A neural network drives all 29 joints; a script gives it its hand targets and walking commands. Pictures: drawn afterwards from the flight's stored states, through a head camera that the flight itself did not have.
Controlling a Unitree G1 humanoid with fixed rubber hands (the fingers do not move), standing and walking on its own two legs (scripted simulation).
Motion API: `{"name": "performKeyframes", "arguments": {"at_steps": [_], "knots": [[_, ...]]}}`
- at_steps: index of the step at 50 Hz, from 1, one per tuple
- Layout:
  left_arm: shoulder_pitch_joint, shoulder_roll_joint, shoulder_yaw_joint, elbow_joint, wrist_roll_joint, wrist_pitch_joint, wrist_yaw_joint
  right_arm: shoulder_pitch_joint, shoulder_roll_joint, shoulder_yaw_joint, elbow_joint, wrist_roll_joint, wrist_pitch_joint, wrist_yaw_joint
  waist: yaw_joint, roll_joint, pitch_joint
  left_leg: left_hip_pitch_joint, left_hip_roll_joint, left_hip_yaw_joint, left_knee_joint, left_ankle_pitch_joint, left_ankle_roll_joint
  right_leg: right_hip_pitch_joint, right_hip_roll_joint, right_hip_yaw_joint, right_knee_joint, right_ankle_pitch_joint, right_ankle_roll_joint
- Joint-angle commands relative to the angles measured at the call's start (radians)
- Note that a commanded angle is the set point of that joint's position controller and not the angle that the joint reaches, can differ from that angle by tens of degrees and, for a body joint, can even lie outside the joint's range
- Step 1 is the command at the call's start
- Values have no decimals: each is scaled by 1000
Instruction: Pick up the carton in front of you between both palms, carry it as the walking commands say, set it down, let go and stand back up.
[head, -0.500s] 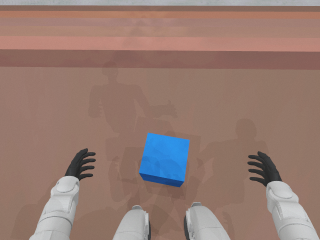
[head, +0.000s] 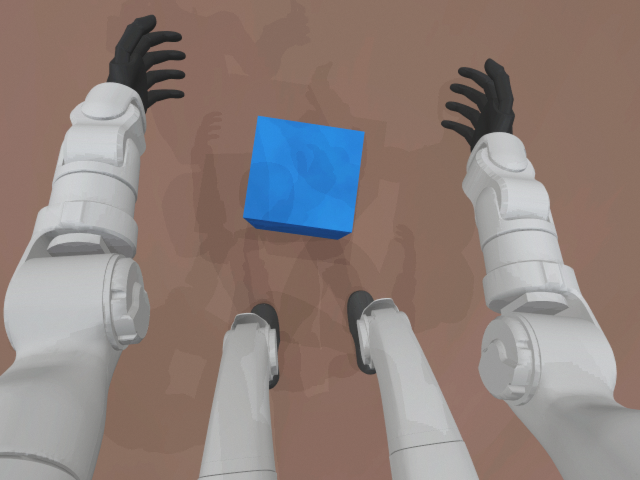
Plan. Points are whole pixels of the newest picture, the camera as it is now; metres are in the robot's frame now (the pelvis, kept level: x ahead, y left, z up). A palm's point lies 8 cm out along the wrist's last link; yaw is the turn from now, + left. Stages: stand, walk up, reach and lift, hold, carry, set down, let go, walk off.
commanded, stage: reach and lift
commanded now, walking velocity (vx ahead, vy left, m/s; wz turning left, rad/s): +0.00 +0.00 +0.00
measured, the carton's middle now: (303, 186) +0.50 -0.02 -0.52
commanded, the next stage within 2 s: none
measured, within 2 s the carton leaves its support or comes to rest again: leaves its support in 1.80 s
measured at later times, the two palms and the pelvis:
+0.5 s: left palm (192, 147) +0.53 +0.17 -0.29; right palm (425, 170) +0.46 -0.21 -0.28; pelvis +0.02 +0.00 -0.13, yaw -3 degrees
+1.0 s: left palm (220, 170) +0.53 +0.16 -0.46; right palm (400, 183) +0.47 -0.21 -0.44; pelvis -0.03 +0.00 -0.27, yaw -3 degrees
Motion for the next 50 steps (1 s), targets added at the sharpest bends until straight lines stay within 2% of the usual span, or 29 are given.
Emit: {"name": "performKeyframes", "arguments": {"at_steps": [1,5,11,15,18,23,29,34,38,42,46,48,50], "knots": [[-321,135,36,-65,37,-19,-5,-218,-75,-54,-109,-37,-22,-7,-31,109,-944,513,-47,45,-138,-16,-11,373,62,-116,-99,9,41],[-313,95,66,-65,87,-44,1,-199,-46,-95,-123,-72,-59,14,-30,130,-988,532,-54,36,-106,134,-13,307,74,-128,-64,120,42],[-216,-4,99,-83,118,-99,32,-110,-5,-124,-82,-102,-143,51,-13,135,-984,427,-48,7,44,366,-17,64,78,-125,58,270,46],[-143,-31,94,-91,108,-127,61,-60,-15,-119,-39,-95,-186,57,-3,138,-990,300,-42,-9,176,442,-20,-91,77,-116,183,309,52],[-144,-14,63,-121,71,-146,83,-74,-39,-86,-35,-58,-208,52,8,136,-1037,230,-39,-9,271,461,-20,-148,76,-110,274,326,54],[-203,58,-28,-198,-31,-161,114,-114,-98,4,-56,46,-217,24,11,136,-1215,177,-33,14,431,436,-20,-135,71,-113,435,357,58],[-314,124,-107,-212,-123,-145,126,-219,-151,65,-76,126,-193,-5,11,153,-1252,94,-18,41,561,258,-23,-168,60,-130,573,228,53],[-422,160,-144,-98,-163,-127,129,-353,-166,77,0,148,-166,-21,9,129,-1091,-85,2,42,616,3,-14,-208,42,-132,649,30,48],[-493,173,-166,15,-183,-133,128,-445,-176,76,103,142,-169,-21,6,105,-953,-194,19,24,666,-109,-6,-260,28,-124,709,-61,43],[-542,186,-188,89,-196,-153,130,-508,-197,80,191,141,-191,-17,4,93,-877,-246,31,9,722,-116,-7,-278,20,-114,774,-58,41],[-604,208,-224,81,-225,-178,141,-559,-229,104,221,172,-221,-20,3,100,-922,-212,35,4,786,-45,-10,-250,20,-109,839,20,41],[-621,208,-242,41,-235,-193,150,-563,-193,154,224,234,-233,-19,31,109,-957,-191,32,13,799,-11,-7,-239,27,-106,859,58,40],[-605,202,-247,40,-229,-201,153,-549,-165,185,273,266,-235,-9,54,111,-917,-192,33,14,817,33,-3,-272,37,-102,879,89,39]]}}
